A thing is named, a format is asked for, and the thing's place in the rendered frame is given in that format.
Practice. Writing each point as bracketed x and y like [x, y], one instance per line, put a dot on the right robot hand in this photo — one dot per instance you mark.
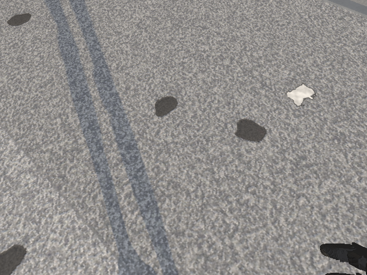
[355, 255]

